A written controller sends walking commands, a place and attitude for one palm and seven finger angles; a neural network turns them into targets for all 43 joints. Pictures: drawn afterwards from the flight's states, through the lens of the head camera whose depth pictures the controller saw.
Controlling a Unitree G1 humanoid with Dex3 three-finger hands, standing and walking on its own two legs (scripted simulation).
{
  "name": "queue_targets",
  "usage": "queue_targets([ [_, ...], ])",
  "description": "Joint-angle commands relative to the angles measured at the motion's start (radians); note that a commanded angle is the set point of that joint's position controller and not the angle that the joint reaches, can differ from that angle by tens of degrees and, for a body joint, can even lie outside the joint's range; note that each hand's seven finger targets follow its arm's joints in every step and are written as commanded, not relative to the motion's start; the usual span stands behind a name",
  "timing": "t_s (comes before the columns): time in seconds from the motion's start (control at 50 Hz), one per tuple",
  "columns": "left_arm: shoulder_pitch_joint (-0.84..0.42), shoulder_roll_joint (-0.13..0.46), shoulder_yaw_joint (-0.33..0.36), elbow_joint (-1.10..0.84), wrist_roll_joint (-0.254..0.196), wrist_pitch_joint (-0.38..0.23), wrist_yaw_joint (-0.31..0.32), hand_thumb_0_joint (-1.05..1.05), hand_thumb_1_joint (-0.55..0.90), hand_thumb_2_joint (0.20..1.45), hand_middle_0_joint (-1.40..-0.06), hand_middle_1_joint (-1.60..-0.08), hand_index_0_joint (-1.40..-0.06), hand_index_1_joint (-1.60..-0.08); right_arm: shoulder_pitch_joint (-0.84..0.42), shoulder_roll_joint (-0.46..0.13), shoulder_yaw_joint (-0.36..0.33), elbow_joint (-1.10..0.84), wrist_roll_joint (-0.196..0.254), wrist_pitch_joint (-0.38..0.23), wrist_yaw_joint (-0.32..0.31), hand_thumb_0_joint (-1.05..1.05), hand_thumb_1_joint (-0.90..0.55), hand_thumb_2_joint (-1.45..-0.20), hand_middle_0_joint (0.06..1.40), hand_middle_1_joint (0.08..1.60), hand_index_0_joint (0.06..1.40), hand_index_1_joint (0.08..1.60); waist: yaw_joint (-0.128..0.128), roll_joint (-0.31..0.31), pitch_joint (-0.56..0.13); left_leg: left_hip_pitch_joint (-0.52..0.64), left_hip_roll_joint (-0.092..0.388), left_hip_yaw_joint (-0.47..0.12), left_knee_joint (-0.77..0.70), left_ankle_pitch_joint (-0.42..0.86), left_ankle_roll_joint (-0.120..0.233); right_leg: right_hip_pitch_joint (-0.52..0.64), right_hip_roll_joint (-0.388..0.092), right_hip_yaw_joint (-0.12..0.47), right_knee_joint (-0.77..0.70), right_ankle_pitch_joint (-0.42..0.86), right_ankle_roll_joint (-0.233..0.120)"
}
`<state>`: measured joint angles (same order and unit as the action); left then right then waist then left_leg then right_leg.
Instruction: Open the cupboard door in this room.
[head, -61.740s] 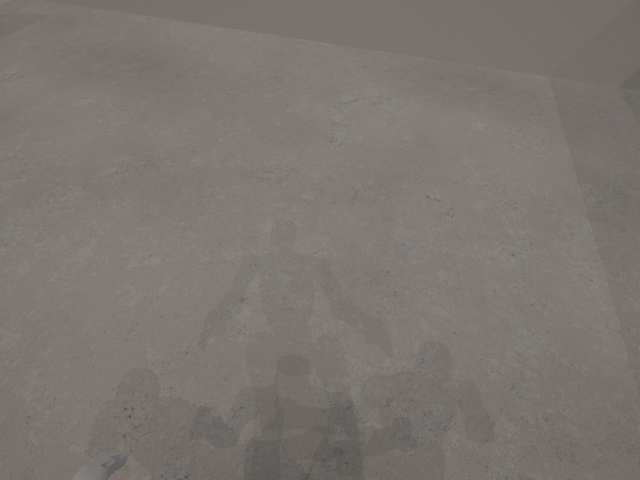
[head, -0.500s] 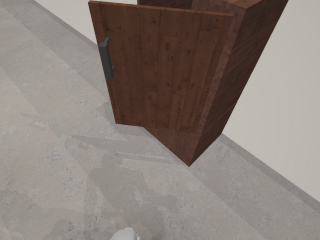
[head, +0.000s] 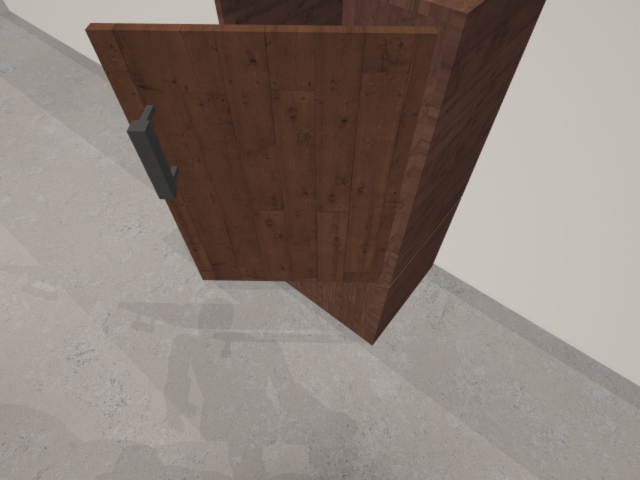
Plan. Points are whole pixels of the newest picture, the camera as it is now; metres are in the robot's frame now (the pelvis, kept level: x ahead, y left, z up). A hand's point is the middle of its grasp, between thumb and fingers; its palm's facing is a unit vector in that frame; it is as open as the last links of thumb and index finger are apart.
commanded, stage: come to a stop and stand still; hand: left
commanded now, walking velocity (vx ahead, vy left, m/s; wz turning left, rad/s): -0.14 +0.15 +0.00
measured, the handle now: (158, 153) +0.54 +0.27 +0.08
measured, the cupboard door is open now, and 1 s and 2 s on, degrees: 38 38 38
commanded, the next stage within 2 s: look again from close up in 1.02 s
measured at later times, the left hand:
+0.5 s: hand out of the picture +0.00 +0.21 -0.17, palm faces +0.04 -0.98 -0.21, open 7.4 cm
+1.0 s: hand out of the picture -0.06 +0.17 -0.17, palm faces +0.02 -0.99 -0.15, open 7.4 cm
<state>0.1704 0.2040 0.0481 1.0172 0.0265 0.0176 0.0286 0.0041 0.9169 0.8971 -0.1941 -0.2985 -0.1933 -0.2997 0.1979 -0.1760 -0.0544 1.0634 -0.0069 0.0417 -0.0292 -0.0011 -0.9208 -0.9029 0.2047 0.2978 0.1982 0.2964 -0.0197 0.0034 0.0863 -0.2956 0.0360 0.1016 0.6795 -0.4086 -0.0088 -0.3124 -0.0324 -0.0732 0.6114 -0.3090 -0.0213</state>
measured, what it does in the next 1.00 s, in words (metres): steps on the spot: left foot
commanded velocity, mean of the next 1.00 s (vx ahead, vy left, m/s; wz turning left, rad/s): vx -0.01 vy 0.01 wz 0.00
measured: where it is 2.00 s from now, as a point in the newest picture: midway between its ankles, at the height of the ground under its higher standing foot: outside the picture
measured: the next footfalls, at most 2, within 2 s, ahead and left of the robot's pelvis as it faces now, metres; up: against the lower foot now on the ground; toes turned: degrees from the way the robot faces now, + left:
left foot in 0.22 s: +0.01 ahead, +0.14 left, +0.00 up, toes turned +4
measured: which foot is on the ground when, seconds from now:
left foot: up 0.00-0.20, down 0.22-1.00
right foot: down 0.00-1.00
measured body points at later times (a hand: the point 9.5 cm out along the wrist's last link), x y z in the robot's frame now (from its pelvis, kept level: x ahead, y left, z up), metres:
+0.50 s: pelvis -0.03 +0.03 +0.01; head -0.01 +0.03 +0.46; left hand +0.00 +0.26 -0.15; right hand +0.03 -0.20 -0.14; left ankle -0.03 +0.12 -0.73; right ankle -0.06 -0.10 -0.73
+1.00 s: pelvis -0.05 +0.01 +0.02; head -0.04 +0.02 +0.46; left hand -0.06 +0.22 -0.15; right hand -0.09 -0.20 -0.14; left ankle -0.03 +0.12 -0.73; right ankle -0.06 -0.10 -0.73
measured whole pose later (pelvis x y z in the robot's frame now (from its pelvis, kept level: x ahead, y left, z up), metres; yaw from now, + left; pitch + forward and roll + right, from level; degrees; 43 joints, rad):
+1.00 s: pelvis -0.05 +0.01 +0.02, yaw -1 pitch -2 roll +0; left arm 0.29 0.13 0.00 1.14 0.01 0.00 0.04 0.00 0.91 0.90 -0.20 -0.30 -0.20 -0.30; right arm 0.31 -0.12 -0.01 1.17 -0.01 0.01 -0.02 0.00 -0.91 -0.90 0.20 0.30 0.20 0.30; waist -0.01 -0.03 0.05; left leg -0.18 0.02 0.08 0.40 -0.19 0.01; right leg -0.15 0.00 -0.02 0.41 -0.23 -0.01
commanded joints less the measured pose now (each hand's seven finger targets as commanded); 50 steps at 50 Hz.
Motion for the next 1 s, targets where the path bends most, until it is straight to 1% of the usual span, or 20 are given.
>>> queue_targets([
  [0.0,0.093,0.148,0.025,-0.023,-0.001,-0.018,0.02,0.0,0.9,0.9,-0.2,-0.3,-0.2,-0.3,0.015,-0.063,-0.01,-0.054,0.004,0.002,-0.004,0.0,-0.9,-0.9,0.2,0.3,0.2,0.3,0.05,-0.183,-0.152,-0.12,-0.03,-0.1,0.297,-0.192,-0.022,0.228,-0.328,0.264,-0.191,0.935,-0.213],
  [0.04,0.068,0.159,0.035,-0.033,-0.001,-0.015,0.024,0.0,0.9,0.9,-0.2,-0.3,-0.2,-0.3,0.012,-0.065,-0.009,-0.054,0.007,0.0,-0.001,0.0,-0.9,-0.9,0.2,0.3,0.2,0.3,0.051,-0.149,-0.168,-0.135,-0.025,-0.097,0.245,-0.176,-0.033,0.291,-0.312,0.224,-0.174,0.942,-0.201],
  [0.1,0.052,0.169,0.04,-0.038,-0.001,-0.015,0.023,0.0,0.9,0.9,-0.2,-0.3,-0.2,-0.3,0.035,-0.058,-0.003,-0.047,0.004,-0.007,0.004,0.0,-0.9,-0.9,0.2,0.3,0.2,0.3,0.045,-0.17,-0.187,-0.081,-0.033,-0.068,0.058,-0.086,-0.046,0.312,-0.279,0.196,-0.147,0.889,-0.169],
  [0.12,0.042,0.171,0.04,-0.039,-0.002,-0.014,0.021,0.0,0.9,0.9,-0.2,-0.3,-0.2,-0.3,0.055,-0.058,-0.002,-0.04,0.004,-0.009,0.004,0.0,-0.9,-0.9,0.2,0.3,0.2,0.3,0.034,-0.164,-0.191,-0.04,-0.035,-0.059,-0.033,-0.029,-0.047,0.3,-0.267,0.189,-0.13,0.842,-0.154],
  [0.16,0.02,0.149,0.035,-0.037,-0.012,-0.009,0.019,0.0,0.9,0.9,-0.2,-0.3,-0.2,-0.3,0.111,-0.057,0.0,-0.014,-0.001,-0.019,0.007,0.0,-0.9,-0.9,0.2,0.3,0.2,0.3,0.009,-0.147,-0.176,0.119,-0.028,-0.047,-0.284,0.217,-0.039,0.199,-0.212,0.146,-0.075,0.645,-0.08],
  [0.18,0.026,0.115,0.027,-0.047,-0.02,-0.005,0.014,0.0,0.9,0.9,-0.2,-0.3,-0.2,-0.3,0.116,-0.096,-0.006,-0.017,-0.006,-0.027,0.005,0.0,-0.9,-0.9,0.2,0.3,0.2,0.3,0.012,-0.03,-0.181,0.207,0.055,-0.113,-0.321,0.386,-0.012,0.109,-0.152,0.105,-0.033,0.443,-0.03],
  [0.2,0.038,0.068,0.016,-0.055,-0.024,0.002,0.009,0.0,0.9,0.9,-0.2,-0.3,-0.2,-0.3,0.079,-0.152,-0.014,-0.04,-0.015,-0.033,0.001,0.0,-0.9,-0.9,0.2,0.3,0.2,0.3,0.032,0.164,-0.165,0.168,0.205,-0.281,-0.336,0.58,0.061,0.044,-0.067,0.042,-0.006,0.14,0.027],
  [0.22,0.023,0.054,0.01,-0.053,-0.022,0.008,0.01,0.0,0.9,0.9,-0.2,-0.3,-0.2,-0.3,0.046,-0.171,-0.014,-0.053,-0.02,-0.028,-0.004,0.0,-0.9,-0.9,0.2,0.3,0.2,0.3,0.032,0.205,-0.128,0.088,0.271,-0.297,-0.363,0.63,0.134,0.059,-0.035,0.033,0.053,-0.117,0.043],
  [0.24,0.017,0.051,0.009,-0.052,-0.013,0.016,0.01,0.0,0.9,0.9,-0.2,-0.3,-0.2,-0.3,0.014,-0.153,-0.008,-0.058,-0.023,-0.03,-0.004,0.0,-0.9,-0.9,0.2,0.3,0.2,0.3,0.04,0.162,-0.095,0.038,0.26,-0.261,-0.383,0.519,0.153,0.074,-0.026,0.051,0.106,-0.18,0.04],
  [0.26,-0.007,0.05,0.007,-0.047,-0.01,0.025,0.007,0.0,0.9,0.9,-0.2,-0.3,-0.2,-0.3,0.007,-0.143,-0.003,-0.061,-0.022,-0.036,-0.01,0.0,-0.9,-0.9,0.2,0.3,0.2,0.3,0.031,0.208,-0.049,0.013,0.237,-0.27,-0.411,0.501,0.155,0.045,-0.025,0.061,0.141,-0.187,0.039],
  [0.3,0.009,0.049,0.007,-0.028,-0.011,0.025,0.002,0.0,0.9,0.9,-0.2,-0.3,-0.2,-0.3,0.001,-0.13,0.005,-0.057,-0.022,-0.04,-0.018,0.0,-0.9,-0.9,0.2,0.3,0.2,0.3,0.035,0.212,-0.017,0.047,0.215,-0.234,-0.394,0.579,0.151,0.015,-0.025,0.081,0.16,-0.159,0.03],
  [0.36,0.05,0.038,-0.001,-0.005,-0.014,0.008,-0.002,0.0,0.9,0.9,-0.2,-0.3,-0.2,-0.3,0.025,-0.13,0.005,-0.044,-0.014,-0.048,-0.019,0.0,-0.9,-0.9,0.2,0.3,0.2,0.3,0.043,0.121,-0.082,0.16,0.188,-0.191,-0.323,0.697,0.137,0.063,-0.022,0.059,-0.012,-0.063,0.035],
  [0.4,0.094,0.048,-0.003,0.016,-0.014,-0.007,0.002,0.0,0.9,0.9,-0.2,-0.3,-0.2,-0.3,0.032,-0.127,0.001,-0.038,-0.004,-0.052,-0.017,0.0,-0.9,-0.9,0.2,0.3,0.2,0.3,0.046,0.051,-0.133,0.197,0.132,-0.169,-0.264,0.616,0.087,0.136,-0.029,0.085,-0.199,0.156,0.033],
  [0.42,0.098,0.067,-0.004,0.024,-0.012,-0.016,0.005,0.0,0.9,0.9,-0.2,-0.3,-0.2,-0.3,0.04,-0.108,0.001,-0.037,0.003,-0.052,-0.014,0.0,-0.9,-0.9,0.2,0.3,0.2,0.3,0.028,-0.017,-0.139,0.183,0.091,-0.141,-0.245,0.52,0.052,0.153,-0.066,0.142,-0.223,0.296,0.015],
  [0.44,0.079,0.079,-0.006,0.023,-0.013,-0.02,0.006,0.0,0.9,0.9,-0.2,-0.3,-0.2,-0.3,0.046,-0.093,0.005,-0.032,0.006,-0.051,-0.009,0.0,-0.9,-0.9,0.2,0.3,0.2,0.3,0.014,-0.021,-0.12,0.171,0.07,-0.125,-0.266,0.432,0.032,0.149,-0.099,0.155,-0.232,0.338,0.0],
  [0.46,0.069,0.088,-0.013,0.023,-0.015,-0.02,0.004,0.0,0.9,0.9,-0.2,-0.3,-0.2,-0.3,0.046,-0.092,0.007,-0.028,0.005,-0.049,-0.004,0.0,-0.9,-0.9,0.2,0.3,0.2,0.3,0.007,-0.003,-0.099,0.17,0.063,-0.13,-0.297,0.324,0.022,0.113,-0.115,0.157,-0.247,0.247,-0.005],
  [0.5,0.08,0.068,-0.014,0.036,-0.015,-0.026,0.006,0.0,0.9,0.9,-0.2,-0.3,-0.2,-0.3,0.048,-0.096,0.009,-0.011,-0.002,-0.049,-0.003,0.0,-0.9,-0.9,0.2,0.3,0.2,0.3,0.007,-0.072,-0.113,0.203,0.073,-0.12,-0.281,0.383,0.024,0.114,-0.088,0.148,-0.23,0.287,0.0],
  [0.54,0.081,0.058,-0.021,0.045,-0.015,-0.028,0.006,0.0,0.9,0.9,-0.2,-0.3,-0.2,-0.3,0.058,-0.088,0.011,0.002,-0.001,-0.049,-0.002,0.0,-0.9,-0.9,0.2,0.3,0.2,0.3,0.006,-0.091,-0.084,0.192,0.071,-0.119,-0.311,0.311,0.024,0.104,-0.083,0.144,-0.267,0.208,0.003],
  [0.64,0.108,0.055,-0.026,0.064,-0.014,-0.023,0.005,0.0,0.9,0.9,-0.2,-0.3,-0.2,-0.3,0.066,-0.081,0.024,0.032,-0.006,-0.041,0.003,0.0,-0.9,-0.9,0.2,0.3,0.2,0.3,0.012,-0.021,0.015,0.137,0.06,-0.121,-0.37,0.145,0.02,0.056,-0.072,0.155,-0.323,0.024,0.002],
  [0.98,0.172,0.015,-0.03,0.101,-0.02,-0.032,0.011,0.0,0.9,0.9,-0.2,-0.3,-0.2,-0.3,0.161,-0.033,0.033,0.083,-0.007,-0.05,-0.006,0.0,-0.9,-0.9,0.2,0.3,0.2,0.3,0.018,0.001,0.0,0.122,0.059,-0.118,-0.365,0.182,0.015,0.083,-0.072,0.149,-0.317,0.056,-0.006],
])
